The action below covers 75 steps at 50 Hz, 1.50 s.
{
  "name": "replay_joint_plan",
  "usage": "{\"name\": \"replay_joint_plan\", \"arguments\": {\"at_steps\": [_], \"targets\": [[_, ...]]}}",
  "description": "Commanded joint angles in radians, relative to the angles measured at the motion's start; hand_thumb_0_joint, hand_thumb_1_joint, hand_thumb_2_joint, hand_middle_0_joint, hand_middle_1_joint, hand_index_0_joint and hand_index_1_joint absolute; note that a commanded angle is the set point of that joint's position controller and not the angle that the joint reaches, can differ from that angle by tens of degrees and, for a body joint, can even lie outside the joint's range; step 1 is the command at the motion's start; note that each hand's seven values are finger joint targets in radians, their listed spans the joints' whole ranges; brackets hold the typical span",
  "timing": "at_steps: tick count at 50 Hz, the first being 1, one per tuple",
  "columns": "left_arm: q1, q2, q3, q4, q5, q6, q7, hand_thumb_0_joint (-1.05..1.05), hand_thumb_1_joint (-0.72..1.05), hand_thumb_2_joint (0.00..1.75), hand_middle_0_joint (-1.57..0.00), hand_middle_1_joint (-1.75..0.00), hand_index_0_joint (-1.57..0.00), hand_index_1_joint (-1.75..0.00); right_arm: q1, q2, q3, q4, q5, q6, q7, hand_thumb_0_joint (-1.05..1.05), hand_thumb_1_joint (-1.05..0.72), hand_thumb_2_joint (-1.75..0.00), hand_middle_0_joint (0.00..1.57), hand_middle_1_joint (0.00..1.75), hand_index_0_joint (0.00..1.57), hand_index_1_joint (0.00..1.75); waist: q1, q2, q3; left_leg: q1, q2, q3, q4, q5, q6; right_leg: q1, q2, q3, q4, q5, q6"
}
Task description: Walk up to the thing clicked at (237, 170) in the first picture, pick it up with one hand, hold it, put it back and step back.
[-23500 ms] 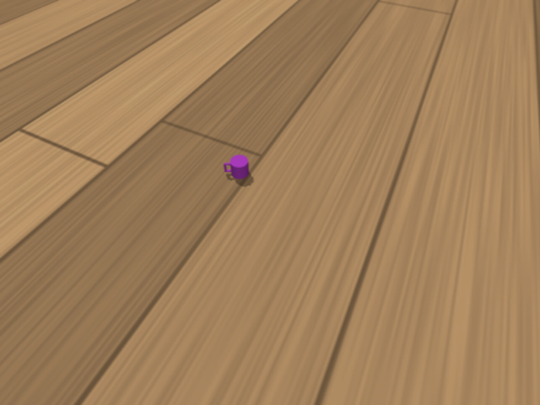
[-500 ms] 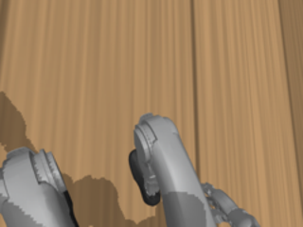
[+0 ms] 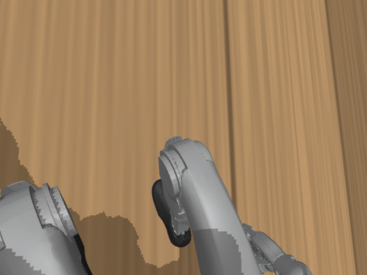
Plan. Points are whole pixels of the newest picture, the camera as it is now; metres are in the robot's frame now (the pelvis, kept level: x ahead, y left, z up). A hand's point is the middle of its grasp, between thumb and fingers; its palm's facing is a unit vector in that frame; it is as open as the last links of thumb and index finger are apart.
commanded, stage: open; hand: left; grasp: from above
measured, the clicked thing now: out of the picture +0.43 +0.35 -0.26
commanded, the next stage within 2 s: withdraw in 0.48 s
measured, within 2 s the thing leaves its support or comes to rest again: neither
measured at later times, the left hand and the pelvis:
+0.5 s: hand out of the picture +0.43 +0.33 -0.22, palm faces -0.45 -0.14 -0.88, open 13.9 cm; pelvis +0.00 +0.00 +0.01, yaw +0 degrees
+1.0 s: hand out of the picture +0.45 +0.36 -0.13, palm faces -0.32 -0.09 -0.94, open 14.2 cm; pelvis +0.00 +0.00 +0.02, yaw +3 degrees
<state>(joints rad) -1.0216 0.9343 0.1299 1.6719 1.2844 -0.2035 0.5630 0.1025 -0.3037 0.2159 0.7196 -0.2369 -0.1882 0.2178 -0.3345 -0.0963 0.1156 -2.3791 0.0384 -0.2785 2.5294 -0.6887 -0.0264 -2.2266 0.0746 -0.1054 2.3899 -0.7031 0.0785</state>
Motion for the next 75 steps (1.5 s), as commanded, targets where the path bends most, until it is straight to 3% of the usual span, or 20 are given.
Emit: {"name": "replay_joint_plan", "arguments": {"at_steps": [1, 6, 11, 16, 17, 23, 29, 32, 35, 40, 44, 46, 48, 50, 53, 56, 59, 64, 72, 75], "targets": [[-0.304, 0.234, -0.006, -0.15, -0.024, 0.007, 0.037, 0.0, -0.48, 1.05, -0.08, -1.12, -0.09, -1.1, 0.179, -0.309, -0.096, 0.013, 0.009, -0.001, -0.003, 0.0, -0.9, -0.9, 0.2, 0.3, 0.2, 0.3, -0.033, 0.502, -0.675, 0.552, 0.018, 0.147, -0.248, 0.184, 0.028, 0.29, 0.02, -0.149, -0.208, 0.28, -0.095], [-0.272, 0.238, 0.006, -0.162, -0.029, 0.006, 0.034, 0.0, -0.48, 1.04, -0.08, -1.11, -0.09, -1.09, 0.173, -0.308, -0.093, -0.002, 0.016, 0.006, -0.004, 0.0, -0.89, -0.9, 0.2, 0.3, 0.2, 0.3, -0.016, 0.513, -0.697, 0.575, 0.015, 0.148, -0.262, 0.219, 0.025, 0.313, 0.019, -0.147, -0.211, 0.307, -0.095], [-0.299, 0.219, -0.007, -0.161, -0.024, 0.004, 0.026, 0.0, -0.49, 1.01, -0.07, -1.07, -0.08, -1.05, 0.182, -0.31, -0.095, -0.002, 0.012, 0.012, -0.001, 0.0, -0.89, -0.9, 0.2, 0.3, 0.2, 0.3, -0.043, 0.499, -0.678, 0.565, 0.014, 0.144, -0.258, 0.213, 0.025, 0.303, 0.017, -0.15, -0.213, 0.302, -0.094], [-0.28, 0.225, -0.002, -0.149, -0.024, -0.002, 0.028, 0.0, -0.5, 1.0, -0.07, -1.06, -0.08, -1.05, 0.176, -0.308, -0.093, -0.011, 0.014, 0.016, -0.004, 0.0, -0.89, -0.9, 0.2, 0.3, 0.2, 0.3, -0.028, 0.497, -0.681, 0.567, 0.016, 0.146, -0.264, 0.213, 0.025, 0.305, 0.017, -0.15, -0.216, 0.3, -0.096], [-0.306, 0.215, -0.015, -0.14, -0.023, -0.004, 0.021, 0.0, -0.49, 1.01, -0.07, -1.07, -0.08, -1.05, 0.184, -0.306, -0.091, -0.004, 0.013, 0.013, 0.0, 0.0, -0.89, -0.9, 0.2, 0.3, 0.2, 0.3, -0.054, 0.493, -0.655, 0.554, 0.015, 0.142, -0.258, 0.197, 0.026, 0.282, 0.016, -0.153, -0.208, 0.286, -0.096], [-0.289, 0.259, 0.014, -0.171, -0.035, -0.01, 0.024, 0.0, -0.51, 1.04, -0.07, -1.05, -0.08, -1.05, 0.181, -0.311, -0.089, -0.018, 0.017, 0.014, -0.007, 0.0, -0.89, -0.9, 0.2, 0.3, 0.2, 0.3, -0.025, 0.486, -0.698, 0.554, 0.015, 0.152, -0.257, 0.204, 0.031, 0.332, 0.019, -0.143, -0.23, 0.295, -0.092], [-0.301, 0.255, 0.0, -0.169, -0.031, -0.013, 0.014, 0.0, -0.5, 1.0, -0.07, -1.05, -0.08, -1.04, 0.189, -0.311, -0.085, -0.016, 0.015, 0.013, -0.008, 0.0, -0.89, -0.9, 0.2, 0.3, 0.2, 0.3, -0.04, 0.478, -0.67, 0.537, 0.016, 0.153, -0.244, 0.202, 0.034, 0.327, 0.018, -0.139, -0.228, 0.298, -0.09], [-0.297, 0.276, 0.025, -0.181, -0.037, -0.017, 0.024, 0.0, -0.52, 0.97, -0.06, -1.04, -0.08, -1.02, 0.193, -0.313, -0.085, -0.022, 0.013, 0.012, -0.012, 0.0, -0.9, -0.9, 0.2, 0.3, 0.2, 0.3, -0.031, 0.47, -0.69, 0.54, 0.018, 0.152, -0.247, 0.205, 0.035, 0.344, 0.021, -0.14, -0.234, 0.3, -0.088], [-0.293, 0.308, 0.057, -0.269, -0.037, -0.013, 0.029, 0.0, -0.52, 0.97, -0.06, -1.03, -0.08, -1.01, 0.179, -0.31, -0.096, -0.03, 0.017, 0.015, -0.015, 0.0, -0.9, -0.9, 0.2, 0.3, 0.2, 0.3, 0.007, 0.532, -0.748, 0.584, 0.017, 0.159, -0.261, 0.208, 0.026, 0.346, 0.018, -0.138, -0.23, 0.294, -0.095], [-0.228, 0.275, 0.086, -0.454, -0.052, 0.026, -0.002, 0.0, -0.53, 0.98, -0.06, -1.01, -0.07, -1.0, 0.18, -0.293, -0.151, -0.035, 0.04, 0.032, -0.008, 0.0, -0.91, -0.9, 0.2, 0.3, 0.2, 0.3, 0.061, 0.639, -0.873, 0.671, 0.012, 0.175, -0.299, 0.27, 0.013, 0.336, 0.005, -0.124, -0.214, 0.337, -0.107], [-0.183, 0.218, 0.068, -0.587, -0.09, 0.084, -0.065, 0.0, -0.53, 0.98, -0.06, -1.01, -0.07, -1.0, 0.189, -0.265, -0.202, -0.04, 0.084, 0.067, -0.006, 0.0, -0.9, -0.9, 0.2, 0.3, 0.2, 0.3, 0.107, 0.607, -0.948, 0.66, 0.007, 0.205, -0.323, 0.261, 0.027, 0.343, 0.001, -0.083, -0.251, 0.341, -0.107], [-0.196, 0.158, 0.029, -0.579, -0.104, 0.112, -0.118, 0.0, -0.52, 0.98, -0.07, -1.0, -0.07, -1.0, 0.216, -0.255, -0.219, -0.026, 0.098, 0.087, -0.011, 0.0, -0.9, -0.9, 0.2, 0.3, 0.2, 0.3, 0.089, 0.562, -0.896, 0.639, 0.001, 0.212, -0.354, 0.23, 0.033, 0.34, -0.003, -0.077, -0.288, 0.311, -0.106], [-0.197, 0.158, 0.022, -0.581, -0.111, 0.133, -0.18, 0.0, -0.54, 1.0, -0.07, -1.0, -0.07, -1.0, 0.232, -0.249, -0.235, -0.028, 0.112, 0.114, -0.018, 0.0, -0.9, -0.9, 0.2, 0.3, 0.2, 0.3, 0.099, 0.494, -0.917, 0.638, -0.006, 0.211, -0.382, 0.208, 0.042, 0.366, 0.0, -0.067, -0.326, 0.279, -0.106], [-0.186, 0.099, -0.024, -0.579, -0.132, 0.141, -0.251, 0.0, -0.53, 1.0, -0.07, -1.01, -0.07, -1.01, 0.238, -0.236, -0.248, -0.026, 0.124, 0.137, -0.027, 0.0, -0.91, -0.9, 0.2, 0.3, 0.2, 0.3, 0.107, 0.442, -0.887, 0.63, -0.009, 0.212, -0.414, 0.178, 0.047, 0.37, -0.004, -0.056, -0.36, 0.244, -0.108], [-0.219, 0.002, -0.107, -0.57, -0.154, 0.131, -0.362, 0.0, -0.54, 1.0, -0.07, -1.02, -0.07, -1.02, 0.246, -0.223, -0.254, -0.03, 0.143, 0.166, -0.051, 0.0, -0.91, -0.9, 0.2, 0.3, 0.2, 0.3, 0.074, 0.364, -0.769, 0.576, -0.017, 0.209, -0.449, 0.11, 0.054, 0.351, -0.007, -0.046, -0.407, 0.179, -0.112], [-0.182, -0.026, -0.136, -0.529, -0.167, 0.108, -0.439, 0.0, -0.52, 1.0, -0.07, -1.01, -0.08, -1.01, 0.244, -0.231, -0.249, -0.052, 0.154, 0.189, -0.08, 0.0, -0.9, -0.9, 0.2, 0.3, 0.2, 0.3, 0.072, 0.264, -0.69, 0.549, -0.02, 0.197, -0.471, 0.094, 0.058, 0.341, -0.019, -0.045, -0.432, 0.156, -0.116], [-0.21, 0.026, -0.118, -0.551, -0.164, 0.07, -0.462, 0.0, -0.51, 0.99, -0.08, -1.01, -0.08, -1.01, 0.239, -0.225, -0.236, -0.069, 0.157, 0.204, -0.104, 0.0, -0.9, -0.9, 0.2, 0.3, 0.2, 0.3, 0.091, 0.249, -0.711, 0.573, -0.024, 0.203, -0.479, 0.128, 0.055, 0.368, -0.029, -0.034, -0.443, 0.175, -0.116], [-0.262, 0.067, -0.107, -0.498, -0.133, -0.003, -0.43, 0.0, -0.51, 0.99, -0.08, -1.0, -0.08, -1.0, 0.223, -0.211, -0.201, -0.081, 0.146, 0.216, -0.128, 0.0, -0.9, -0.9, 0.2, 0.3, 0.2, 0.3, 0.084, 0.28, -0.699, 0.571, -0.02, 0.206, -0.481, 0.106, 0.056, 0.343, -0.03, -0.033, -0.429, 0.156, -0.113], [-0.368, 0.109, -0.09, -0.351, -0.039, -0.072, -0.26, 0.0, -0.52, 0.99, -0.07, -1.01, -0.08, -1.01, 0.231, -0.236, -0.161, -0.067, 0.098, 0.205, -0.126, 0.0, -0.9, -0.9, 0.2, 0.3, 0.2, 0.3, 0.04, 0.41, -0.744, 0.622, -0.02, 0.204, -0.43, 0.138, 0.038, 0.28, -0.027, -0.063, -0.353, 0.19, -0.113], [-0.421, 0.206, -0.018, -0.352, 0.002, -0.075, -0.183, 0.0, -0.51, 0.98, -0.07, -1.01, -0.08, -1.0, 0.238, -0.254, -0.156, -0.069, 0.079, 0.194, -0.122, 0.0, -0.9, -0.89, 0.2, 0.3, 0.2, 0.3, 0.053, 0.471, -0.797, 0.655, -0.023, 0.205, -0.415, 0.145, 0.032, 0.269, -0.03, -0.075, -0.32, 0.194, -0.113]]}}
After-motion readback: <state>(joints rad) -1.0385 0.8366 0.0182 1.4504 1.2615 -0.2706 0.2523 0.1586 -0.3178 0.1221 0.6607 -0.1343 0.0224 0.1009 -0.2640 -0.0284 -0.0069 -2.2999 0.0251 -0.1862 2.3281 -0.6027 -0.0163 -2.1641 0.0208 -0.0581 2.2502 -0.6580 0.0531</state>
